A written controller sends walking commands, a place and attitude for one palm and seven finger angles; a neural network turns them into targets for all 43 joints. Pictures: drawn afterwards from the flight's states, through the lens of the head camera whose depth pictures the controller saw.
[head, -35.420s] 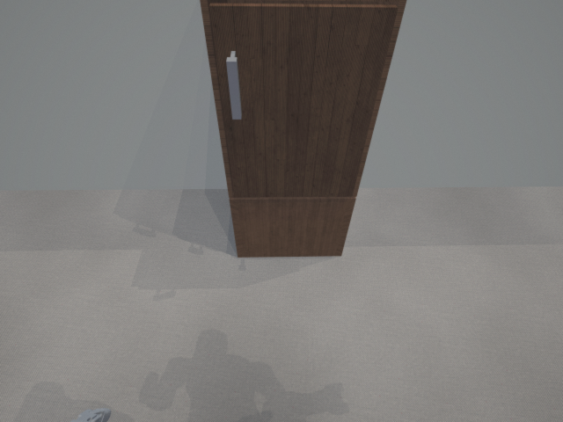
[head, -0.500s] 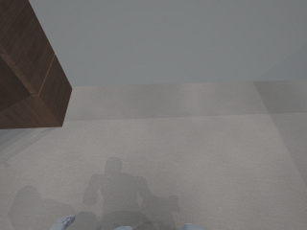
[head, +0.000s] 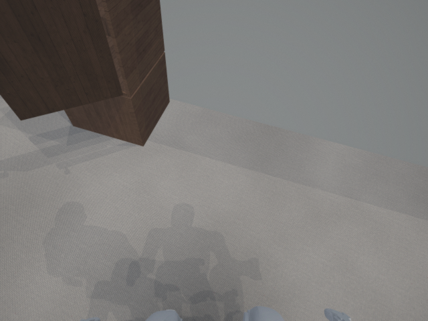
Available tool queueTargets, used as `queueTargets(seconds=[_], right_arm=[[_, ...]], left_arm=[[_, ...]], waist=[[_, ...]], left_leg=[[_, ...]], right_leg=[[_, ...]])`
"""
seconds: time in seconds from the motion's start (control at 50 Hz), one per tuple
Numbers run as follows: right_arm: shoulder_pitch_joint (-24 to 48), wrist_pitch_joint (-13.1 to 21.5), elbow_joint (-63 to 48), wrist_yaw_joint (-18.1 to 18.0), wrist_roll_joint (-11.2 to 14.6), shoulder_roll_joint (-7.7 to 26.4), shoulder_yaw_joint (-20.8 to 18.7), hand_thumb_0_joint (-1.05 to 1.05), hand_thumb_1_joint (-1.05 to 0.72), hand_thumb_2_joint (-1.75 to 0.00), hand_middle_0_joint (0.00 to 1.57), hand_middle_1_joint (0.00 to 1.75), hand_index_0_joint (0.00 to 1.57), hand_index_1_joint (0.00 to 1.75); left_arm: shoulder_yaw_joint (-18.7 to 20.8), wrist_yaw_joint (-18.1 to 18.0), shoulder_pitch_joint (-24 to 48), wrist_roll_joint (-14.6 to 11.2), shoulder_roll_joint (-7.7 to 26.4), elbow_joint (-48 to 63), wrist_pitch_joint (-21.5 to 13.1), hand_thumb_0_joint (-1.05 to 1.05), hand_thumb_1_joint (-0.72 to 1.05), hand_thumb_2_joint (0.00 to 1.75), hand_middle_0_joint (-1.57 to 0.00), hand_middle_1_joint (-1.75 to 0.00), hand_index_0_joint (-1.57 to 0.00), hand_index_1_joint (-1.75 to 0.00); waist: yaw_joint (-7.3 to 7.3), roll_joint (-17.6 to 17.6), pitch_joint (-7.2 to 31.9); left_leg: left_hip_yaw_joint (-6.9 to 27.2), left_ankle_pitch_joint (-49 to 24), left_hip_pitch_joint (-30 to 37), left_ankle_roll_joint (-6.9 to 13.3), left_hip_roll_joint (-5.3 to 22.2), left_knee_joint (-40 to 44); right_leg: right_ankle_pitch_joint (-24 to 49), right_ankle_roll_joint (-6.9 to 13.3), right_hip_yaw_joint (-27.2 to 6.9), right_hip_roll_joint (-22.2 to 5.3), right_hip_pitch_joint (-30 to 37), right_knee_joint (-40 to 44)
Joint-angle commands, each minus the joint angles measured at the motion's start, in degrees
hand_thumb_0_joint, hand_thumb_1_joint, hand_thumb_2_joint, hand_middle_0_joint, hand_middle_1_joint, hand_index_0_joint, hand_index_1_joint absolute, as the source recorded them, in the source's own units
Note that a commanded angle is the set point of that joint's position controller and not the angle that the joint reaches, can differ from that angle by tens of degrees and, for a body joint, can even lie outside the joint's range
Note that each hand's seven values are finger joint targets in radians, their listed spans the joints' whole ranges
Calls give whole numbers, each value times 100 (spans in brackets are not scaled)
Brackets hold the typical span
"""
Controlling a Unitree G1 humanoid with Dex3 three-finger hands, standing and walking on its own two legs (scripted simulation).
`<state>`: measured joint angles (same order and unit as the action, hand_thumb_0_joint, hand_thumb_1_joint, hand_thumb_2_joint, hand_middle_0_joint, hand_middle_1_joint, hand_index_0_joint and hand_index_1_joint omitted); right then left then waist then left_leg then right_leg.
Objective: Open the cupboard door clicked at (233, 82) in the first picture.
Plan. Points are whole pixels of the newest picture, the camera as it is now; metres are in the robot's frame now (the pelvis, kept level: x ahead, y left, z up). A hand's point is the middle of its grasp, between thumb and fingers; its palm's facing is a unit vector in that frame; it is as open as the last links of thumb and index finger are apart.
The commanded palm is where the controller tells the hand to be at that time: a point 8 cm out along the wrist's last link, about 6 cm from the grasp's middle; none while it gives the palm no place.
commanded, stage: turn to face it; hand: left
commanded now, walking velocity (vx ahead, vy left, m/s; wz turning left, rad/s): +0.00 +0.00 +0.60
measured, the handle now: out of the picture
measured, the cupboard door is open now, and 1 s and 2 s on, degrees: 43 43 43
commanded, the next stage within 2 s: take the last steps up to it in 0.56 s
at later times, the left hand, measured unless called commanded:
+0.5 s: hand out of the picture +0.02 +0.16 -0.14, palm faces +0.28 -0.93 -0.25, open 7.4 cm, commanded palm none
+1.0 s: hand out of the picture -0.01 +0.19 -0.15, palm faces +0.46 -0.86 -0.24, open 7.4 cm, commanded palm none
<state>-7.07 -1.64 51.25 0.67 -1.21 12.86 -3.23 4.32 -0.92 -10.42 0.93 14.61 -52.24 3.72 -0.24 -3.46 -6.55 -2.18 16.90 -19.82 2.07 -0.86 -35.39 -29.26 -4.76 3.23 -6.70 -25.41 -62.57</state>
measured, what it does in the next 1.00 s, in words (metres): steps on the spot, turning left: right foot, then left foot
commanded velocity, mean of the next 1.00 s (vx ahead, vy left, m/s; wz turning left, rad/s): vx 0.11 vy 0.04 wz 0.33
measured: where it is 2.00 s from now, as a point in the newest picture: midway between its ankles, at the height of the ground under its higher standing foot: (156, 287)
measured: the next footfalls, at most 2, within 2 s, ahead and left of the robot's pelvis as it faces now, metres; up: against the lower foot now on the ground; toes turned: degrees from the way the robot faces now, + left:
right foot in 0.26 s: +0.06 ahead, -0.15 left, +0.00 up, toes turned +7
left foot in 0.62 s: +0.01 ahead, +0.10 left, +0.00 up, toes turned +23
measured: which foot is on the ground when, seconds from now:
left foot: down 0.00-0.26, up 0.28-0.60, down 0.62-0.96, up 0.98-1.00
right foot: up 0.00-0.24, down 0.26-0.62, up 0.64-0.94, down 0.96-1.00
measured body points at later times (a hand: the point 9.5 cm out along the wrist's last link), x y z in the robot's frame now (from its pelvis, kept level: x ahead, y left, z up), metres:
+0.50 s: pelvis +0.01 -0.04 +0.02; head +0.06 -0.04 +0.46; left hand +0.01 +0.21 -0.12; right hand +0.16 -0.27 -0.14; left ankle -0.03 +0.08 -0.67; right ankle +0.02 -0.16 -0.73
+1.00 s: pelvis +0.03 -0.01 +0.00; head +0.05 -0.02 +0.45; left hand -0.04 +0.23 -0.13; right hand +0.16 -0.22 -0.16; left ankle -0.03 +0.08 -0.71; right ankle +0.06 -0.12 -0.73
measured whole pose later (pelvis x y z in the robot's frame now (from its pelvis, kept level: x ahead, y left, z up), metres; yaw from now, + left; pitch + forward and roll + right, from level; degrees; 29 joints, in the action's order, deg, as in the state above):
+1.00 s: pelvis +0.03 -0.01 +0.00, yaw +25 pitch +0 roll +1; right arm -14.5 -1.5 58.1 0.4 -1.0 11.3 -2.5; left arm 3.2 0.6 -14.4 1.8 10.7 -55.4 -1.2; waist 0.8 1.6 -2.5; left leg 0.5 24.5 -17.4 1.8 -2.3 -39.6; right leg -19.4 -0.2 5.3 -3.2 -13.4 -32.7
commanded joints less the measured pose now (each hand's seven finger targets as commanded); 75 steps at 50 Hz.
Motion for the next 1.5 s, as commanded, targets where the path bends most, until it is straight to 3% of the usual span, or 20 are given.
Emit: queueTargets(seconds=[0.0, 0.2, 0.24, 0.26, 0.36, 0.48, 0.56, 0.6, 0.62, 0.9, 0.92, 0.94, 0.98, 1.08, 1.22, 1.28, 1.3, 1.32, 1.34, 1.48], right_arm=[[-334, 119, -280, -156, -25, 1108, -260, 0, -90, -90, 20, 30, 20, 30], [-9, -3, -368, -92, 8, 1088, -345, 0, -90, -90, 20, 30, 20, 30], [-67, 10, -511, -24, 92, 525, -274, 0, -90, -90, 20, 30, 20, 30], [52, -15, -571, 12, 35, 673, -305, 0, -90, -90, 20, 30, 20, 30], [-14, -152, -182, 90, 43, 431, -221, 0, -90, -90, 20, 30, 20, 30], [410, -70, -181, 70, 85, 231, -76, 0, -90, -90, 20, 30, 20, 30], [-212, 40, 61, 23, 69, 393, -71, 0, -90, -90, 20, 30, 20, 30], [-633, 89, 85, -42, -22, 1332, -265, 0, -90, -90, 20, 30, 20, 30], [-765, 35, 132, -93, -42, 1412, -275, 0, -90, -90, 20, 30, 20, 30], [-442, 197, 238, -128, -3, 743, -124, 0, -90, -90, 20, 30, 20, 30], [-406, 214, 192, -104, 32, 508, -99, 0, -90, -90, 20, 30, 20, 30], [-340, 243, 19, -59, 74, 173, -29, 0, -90, -90, 20, 30, 20, 30], [223, 210, -117, 18, -49, 462, -119, 0, -90, -90, 20, 30, 20, 30], [-245, 168, 332, 148, -19, 98, -71, 0, -90, -90, 20, 30, 20, 30], [135, 309, 278, 213, 25, -160, 29, 0, -90, -90, 20, 30, 20, 30], [-833, 417, 588, 120, -21, 105, -30, 0, -90, -90, 20, 30, 20, 30], [-1635, 451, 844, 40, -49, 502, -133, 0, -90, -90, 20, 30, 20, 30], [-2382, 475, 978, -66, -122, 1190, -325, 0, -90, -90, 20, 30, 20, 30], [-2742, 415, 1066, -151, -80, 1341, -331, 0, -90, -90, 20, 30, 20, 30], [-1050, 565, 663, -201, -67, 318, -106, 0, -90, -90, 20, 30, 20, 30]], left_arm=[[102, 33, 37, 14, 382, 514, -199, 0, 90, 90, -20, -30, -20, -30], [81, -26, -440, -36, 415, 541, -323, 0, 90, 90, -20, -30, -20, -30], [237, -104, -717, 95, 1175, 516, -422, 0, 90, 90, -20, -30, -20, -30], [204, -104, -595, 86, 1294, 594, -397, 0, 90, 90, -20, -30, -20, -30], [44, -121, -88, 52, 614, 610, -460, 0, 90, 90, -20, -30, -20, -30], [147, -101, -746, 96, 880, 251, -466, 0, 90, 90, -20, -30, -20, -30], [160, -67, -567, 15, 847, 114, -416, 0, 90, 90, -20, -30, -20, -30], [-7, -17, -579, -66, 228, 359, -323, 0, 90, 90, -20, -30, -20, -30], [-32, -52, -300, 21, 301, 390, -244, 0, 90, 90, -20, -30, -20, -30], [-9, 181, -1007, 72, 37, -255, -482, 0, 90, 90, -20, -30, -20, -30], [55, 144, -1398, 110, 250, -359, -536, 0, 90, 90, -20, -30, -20, -30], [169, 76, -1756, 164, 727, -431, -571, 0, 90, 90, -20, -30, -20, -30], [162, 1, -1678, 71, 827, -411, -627, 0, 90, 90, -20, -30, -20, -30], [-35, 16, -1196, 37, 168, -490, -845, 0, 90, 90, -20, -30, -20, -30], [-17, -4, -1557, 82, 347, -948, -816, 0, 90, 90, -20, -30, -20, -30], [24, -2, -1310, 49, 343, -961, -732, 0, 90, 90, -20, -30, -20, -30], [-14, 28, -1405, 34, 139, -921, -701, 0, 90, 90, -20, -30, -20, -30], [-45, 64, -1591, -29, -220, -778, -671, 0, 90, 90, -20, -30, -20, -30], [-95, 52, -1092, -10, -272, -513, -689, 0, 90, 90, -20, -30, -20, -30], [-62, 165, -938, 70, -491, -615, -482, 0, 90, 90, -20, -30, -20, -30]], waist=[[-53, 1149, 1071], [200, 1070, 1106], [337, -1162, 1100], [339, -1006, 921], [-15, -835, 736], [320, -849, 789], [-51, -589, 956], [-248, 1917, 1164], [-387, 1534, 1114], [345, 797, 485], [533, 59, 396], [699, -1522, 329], [625, -1031, -127], [153, -578, -43], [310, -753, 111], [-215, -452, 435], [-510, 388, 1002], [-707, 1957, 1633], [-826, 1743, 1551], [106, 846, 518]], left_leg=[[1579, -2570, 1210, 697, 1399, 1477], [2037, -1783, 56, 426, 918, 879], [612, 920, -1459, -360, -358, -1006], [523, 1837, -1318, -401, -255, -2314], [315, 781, -1192, -550, 151, -3072], [-177, 1099, -538, -499, 29, -992], [-210, -476, 1056, -346, 61, 1062], [2212, -3504, 2119, 744, 2197, 1414], [2253, -2971, 1643, 1128, 2431, 1553], [1356, 1468, -272, 586, 843, 1488], [950, 1671, -1077, 325, 368, 623], [160, 1658, -2178, -17, -284, -940], [599, 1190, -2440, -118, 170, -2650], [152, -464, -1794, -388, 496, -2346], [-467, -375, -907, -289, 305, -282], [-708, -583, 965, -154, 52, 703], [-307, -496, 2274, -7, 460, 774], [1886, -420, 3231, 538, 1948, 1203], [2587, -591, 3153, 934, 2475, 1836], [747, 265, 383, 717, 1853, 2640]], right_leg=[[526, -25, -365, 61, -600, -157], [1421, 134, -86, 581, 1719, 3464], [1847, 901, -2172, -1540, 2748, 4712], [2345, 1402, -2303, -2237, 1994, 4734], [3933, 1092, -472, -1095, 1894, 4220], [4857, 1183, -300, -1246, 2402, 3888], [3948, 683, 90, -1034, 1627, 3104], [-371, 23, 522, -52, -212, 1534], [-890, 129, 90, 16, -123, 731], [952, 360, 324, 521, 2058, 3391], [388, 479, -286, 47, 2809, 4111], [-905, 1022, -2372, -1459, 3307, 5151], [-1313, 1582, -3471, -2139, 2311, 5763], [2225, 988, -542, -1115, 2073, 5353], [3262, 964, 66, -1136, 2334, 4845], [3291, 767, 417, -891, 1636, 3690], [2828, 631, 578, -622, 1019, 2466], [343, 381, 867, 203, -233, 841], [-576, 515, 303, 436, -849, -365], [1069, 517, -106, -173, -397, 14]])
